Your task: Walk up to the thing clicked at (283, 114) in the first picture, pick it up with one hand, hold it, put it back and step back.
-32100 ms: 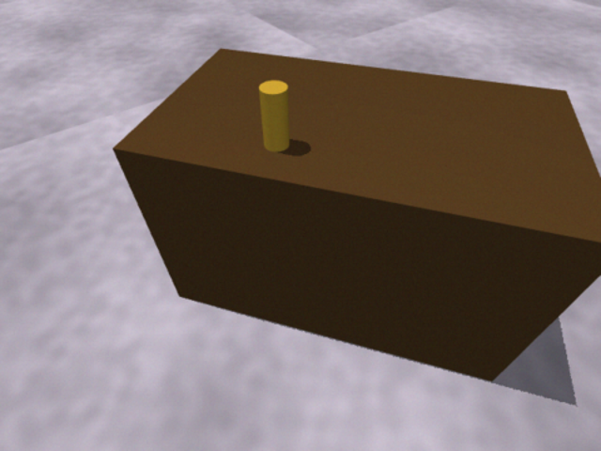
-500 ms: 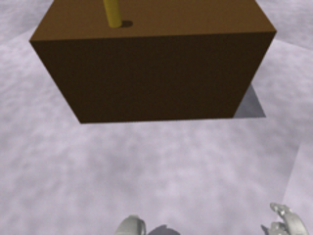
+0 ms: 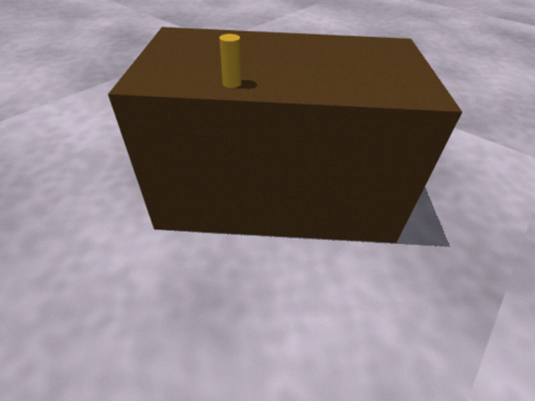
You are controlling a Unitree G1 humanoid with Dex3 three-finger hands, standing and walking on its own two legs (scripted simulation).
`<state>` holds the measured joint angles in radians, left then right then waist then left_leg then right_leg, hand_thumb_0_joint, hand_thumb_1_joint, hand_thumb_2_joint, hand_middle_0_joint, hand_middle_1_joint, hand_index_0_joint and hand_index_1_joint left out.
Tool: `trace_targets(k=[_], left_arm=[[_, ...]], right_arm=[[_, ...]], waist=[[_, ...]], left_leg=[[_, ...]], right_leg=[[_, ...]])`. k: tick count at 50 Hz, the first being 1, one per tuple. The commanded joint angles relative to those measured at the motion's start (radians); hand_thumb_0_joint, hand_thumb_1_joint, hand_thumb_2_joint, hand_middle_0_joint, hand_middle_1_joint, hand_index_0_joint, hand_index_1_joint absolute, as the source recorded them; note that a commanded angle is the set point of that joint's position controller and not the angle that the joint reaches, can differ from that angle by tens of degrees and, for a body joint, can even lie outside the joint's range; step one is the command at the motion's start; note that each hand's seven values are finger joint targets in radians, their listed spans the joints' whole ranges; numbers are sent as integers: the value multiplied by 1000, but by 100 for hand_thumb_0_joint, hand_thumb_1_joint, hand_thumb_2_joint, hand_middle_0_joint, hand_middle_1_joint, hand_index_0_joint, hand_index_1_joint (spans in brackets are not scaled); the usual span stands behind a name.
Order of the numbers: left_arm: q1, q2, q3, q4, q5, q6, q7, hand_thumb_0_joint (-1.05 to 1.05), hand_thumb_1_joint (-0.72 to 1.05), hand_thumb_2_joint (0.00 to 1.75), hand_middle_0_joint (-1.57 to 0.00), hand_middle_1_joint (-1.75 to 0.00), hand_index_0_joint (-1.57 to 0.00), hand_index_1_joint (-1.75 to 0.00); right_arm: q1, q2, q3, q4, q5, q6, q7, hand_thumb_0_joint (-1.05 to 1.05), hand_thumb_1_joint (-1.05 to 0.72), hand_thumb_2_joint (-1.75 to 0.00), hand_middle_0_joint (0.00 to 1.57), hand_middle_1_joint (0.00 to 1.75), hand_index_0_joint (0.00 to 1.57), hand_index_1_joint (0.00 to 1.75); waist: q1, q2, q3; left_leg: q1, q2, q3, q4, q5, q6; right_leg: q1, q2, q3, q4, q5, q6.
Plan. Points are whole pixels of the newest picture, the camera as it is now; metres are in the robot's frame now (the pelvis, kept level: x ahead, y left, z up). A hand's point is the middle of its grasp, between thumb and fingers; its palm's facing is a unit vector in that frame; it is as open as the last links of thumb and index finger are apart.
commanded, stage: step back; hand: left
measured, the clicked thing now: (230, 61) +1.15 +0.17 +0.01
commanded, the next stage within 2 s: stand in 0.70 s
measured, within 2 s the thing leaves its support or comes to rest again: neither
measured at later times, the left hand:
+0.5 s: hand out of the picture +0.11 +0.28 -0.16, palm faces +0.04 -0.93 -0.38, open 7.4 cm
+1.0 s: hand out of the picture +0.13 +0.25 -0.14, palm faces -0.03 -0.94 -0.33, open 7.4 cm
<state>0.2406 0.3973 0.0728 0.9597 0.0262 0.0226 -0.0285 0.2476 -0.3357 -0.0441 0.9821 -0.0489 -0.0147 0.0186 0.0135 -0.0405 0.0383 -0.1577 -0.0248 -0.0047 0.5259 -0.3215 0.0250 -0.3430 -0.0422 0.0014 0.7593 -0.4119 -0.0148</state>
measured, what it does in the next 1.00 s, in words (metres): steps on the spot: right foot, then left foot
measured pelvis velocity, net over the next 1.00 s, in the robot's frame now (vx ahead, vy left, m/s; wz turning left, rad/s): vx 0.04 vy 0.00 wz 0.00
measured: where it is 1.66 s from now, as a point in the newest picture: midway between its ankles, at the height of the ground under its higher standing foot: outside the picture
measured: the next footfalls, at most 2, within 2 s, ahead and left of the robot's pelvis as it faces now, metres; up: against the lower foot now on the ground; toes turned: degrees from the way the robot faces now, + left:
right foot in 0.08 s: +0.07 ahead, -0.13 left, +0.00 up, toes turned -1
left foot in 0.36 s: +0.10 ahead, +0.14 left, +0.00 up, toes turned +2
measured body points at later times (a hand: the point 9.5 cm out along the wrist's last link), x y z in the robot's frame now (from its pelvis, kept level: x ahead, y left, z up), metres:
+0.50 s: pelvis +0.04 +0.01 -0.01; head +0.06 +0.01 +0.44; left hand +0.11 +0.32 -0.13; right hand +0.14 -0.29 -0.13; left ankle +0.06 +0.13 -0.73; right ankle +0.03 -0.13 -0.73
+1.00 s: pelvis +0.04 +0.00 +0.01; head +0.04 +0.00 +0.46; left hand +0.13 +0.30 -0.12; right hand +0.13 -0.30 -0.12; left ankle +0.06 +0.13 -0.73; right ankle +0.03 -0.13 -0.73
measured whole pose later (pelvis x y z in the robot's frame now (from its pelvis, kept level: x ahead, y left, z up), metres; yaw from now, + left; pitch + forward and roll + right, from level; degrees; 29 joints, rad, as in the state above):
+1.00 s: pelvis +0.04 +0.00 +0.01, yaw +0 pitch -3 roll +0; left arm 0.08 0.34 -0.01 1.12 0.01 -0.02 -0.01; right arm 0.06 -0.34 -0.01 1.13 -0.01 -0.01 0.02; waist 0.00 0.00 0.06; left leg -0.14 0.03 0.02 0.35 -0.15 -0.02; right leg -0.08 -0.02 -0.01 0.35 -0.22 0.02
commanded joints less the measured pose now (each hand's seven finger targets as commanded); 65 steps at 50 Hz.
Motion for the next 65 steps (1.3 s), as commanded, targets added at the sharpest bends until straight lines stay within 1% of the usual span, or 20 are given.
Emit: trace_targets(k=[1, 4, 5, 6, 7, 8, 11, 14, 17, 18, 19, 20, 21, 22, 25, 28, 43, 56, 60, 65], left_arm=[[-74, 167, 51, -69, -2, -48, 9, 0, 90, 90, -20, -30, -20, -30], [14, 162, 52, -16, 10, -67, 25, 0, 90, 90, -20, -30, -20, -30], [39, 191, 62, -9, 18, -76, 34, 0, 90, 90, -20, -30, -20, -30], [58, 268, 76, -9, 23, -83, 40, 0, 90, 90, -20, -30, -20, -30], [10, 313, 80, -31, 20, -85, 38, 0, 90, 90, -20, -30, -20, -30], [-49, 304, 76, -50, 13, -85, 37, 0, 90, 90, -20, -30, -20, -30], [-62, 233, 52, -46, 6, -100, 41, 0, 90, 90, -20, -30, -20, -30], [-91, 238, 44, -50, 6, -98, 40, 0, 90, 90, -20, -30, -20, -30], [-141, 211, 33, -56, -13, -73, 42, 0, 90, 90, -20, -30, -20, -30], [-129, 189, 24, -63, -17, -64, 41, 0, 90, 90, -20, -30, -20, -30], [-112, 161, 14, -67, -23, -58, 42, 0, 90, 90, -20, -30, -20, -30], [-108, 134, 6, -68, -31, -49, 41, 0, 90, 90, -20, -30, -20, -30], [-89, 162, 14, -41, -33, -34, 45, 0, 90, 90, -20, -30, -20, -30], [-79, 168, 13, -17, -27, -32, 45, 0, 90, 90, -20, -30, -20, -30], [-72, 181, 15, 8, -16, -46, 41, 0, 90, 90, -20, -30, -20, -30], [-115, 208, 20, 17, -21, -52, 42, 0, 90, 90, -20, -30, -20, -30], [-206, 171, -30, 84, -23, -66, 36, 0, 90, 90, -20, -30, -20, -30], [-205, 181, -30, 110, -15, -61, 29, 0, 90, 90, -20, -30, -20, -30], [-191, 170, -32, 112, -17, -66, 29, 0, 90, 90, -20, -30, -20, -30], [-178, 171, -35, 116, -21, -60, 28, 0, 90, 90, -20, -30, -20, -30]], right_arm=[[-89, -296, -70, -90, 6, -16, -11, 0, -90, -90, 20, 30, 20, 30], [-112, -230, -50, -100, 21, 0, -10, 0, -90, -90, 20, 30, 20, 30], [-92, -189, -37, -110, 29, -2, -15, 0, -90, -90, 20, 30, 20, 30], [-112, -156, -28, -127, 30, -5, -18, 0, -90, -90, 20, 30, 20, 30], [-116, -209, -44, -116, 22, -2, -30, 0, -90, -90, 20, 30, 20, 30], [-77, -238, -54, -94, 19, -7, -32, 0, -90, -90, 20, 30, 20, 30], [-85, -210, -48, -75, 26, -16, -22, 0, -90, -90, 20, 30, 20, 30], [-48, -192, -45, -59, 27, -18, -19, 0, -90, -90, 20, 30, 20, 30], [-9, -178, -49, -20, 25, -26, -26, 0, -90, -90, 20, 30, 20, 30], [-7, -198, -56, -12, 23, -28, -31, 0, -90, -90, 20, 30, 20, 30], [-22, -234, -62, -18, 17, -31, -38, 0, -90, -90, 20, 30, 20, 30], [-61, -269, -62, -31, 18, -34, -43, 0, -90, -90, 20, 30, 20, 30], [-126, -318, -62, -46, 32, -32, -42, 0, -90, -90, 20, 30, 20, 30], [-181, -309, -58, -47, 30, -27, -39, 0, -90, -90, 20, 30, 20, 30], [-214, -258, -37, -39, 31, -22, -41, 0, -90, -90, 20, 30, 20, 30], [-194, -221, -26, -10, 40, -18, -42, 0, -90, -90, 20, 30, 20, 30], [-244, -213, -6, 69, 44, -21, -18, 0, -90, -90, 20, 30, 20, 30], [-208, -216, -4, 101, 37, -16, -11, 0, -90, -90, 20, 30, 20, 30], [-207, -219, -3, 102, 37, -23, -13, 0, -90, -90, 20, 30, 20, 30], [-194, -224, 0, 112, 37, -26, -18, 0, -90, -90, 20, 30, 20, 30]], waist=[[-21, 227, 76], [37, 133, -5], [46, 25, -38], [61, -121, -39], [57, -74, 22], [25, -53, 67], [9, -37, 35], [0, -103, -28], [-38, -94, -62], [-34, -59, -85], [-24, 16, -114], [-6, 107, -123], [9, 131, -114], [21, 137, -84], [31, 128, -93], [0, 89, -112], [-17, 26, -91], [-23, 38, -17], [-16, 42, -62], [-16, 59, -64]], left_leg=[[-162, 210, -232, -252, -297, 130], [-216, 136, -113, -41, -186, 74], [-296, 94, -78, 105, -103, 39], [-440, -24, -30, 282, -186, 1], [-382, 14, -99, 372, -288, -9], [-348, 52, -112, 389, -262, -6], [-299, 62, -110, 321, -187, -5], [-171, 57, -18, 173, -119, -19], [-24, 18, 47, -94, 175, -20], [46, 43, 5, -96, 304, -3], [87, 132, -89, -76, 458, 29], [45, 254, -242, -132, 449, 89], [-74, 331, -285, -134, 345, 182], [-133, 332, -276, -137, 296, 187], [-100, 209, -118, -64, 386, 63], [-86, 145, -57, -27, 363, 13], [72, 160, -68, -184, 380, -6], [11, 146, -70, -270, 83, -20], [35, 161, -77, -262, 197, -16], [46, 163, -76, -267, 206, -16]], right_leg=[[68, 38, -55, -155, 10, 4], [284, 63, -51, -347, 107, -20], [380, -33, 118, -393, 81, -49], [394, -232, 438, -486, -21, -135], [211, -366, 552, -519, -101, -227], [141, -386, 547, -513, -76, -268], [175, -261, 283, -447, 261, -189], [146, -231, 176, -368, 477, -165], [127, -150, 51, -202, 626, -94], [93, -117, 33, -141, 598, -57], [44, -65, 7, -87, 497, -26], [23, 4, -10, -37, 284, 6], [104, 18, -18, -48, 31, 0], [159, 6, -13, -83, -18, -3], [196, -35, 24, -224, 278, -24], [220, -85, 89, -252, 439, -46], [245, -91, 72, -446, 432, 2], [168, -86, 90, -539, 100, 2], [221, -91, 80, -509, 244, 0], [214, -87, 79, -497, 261, -2]])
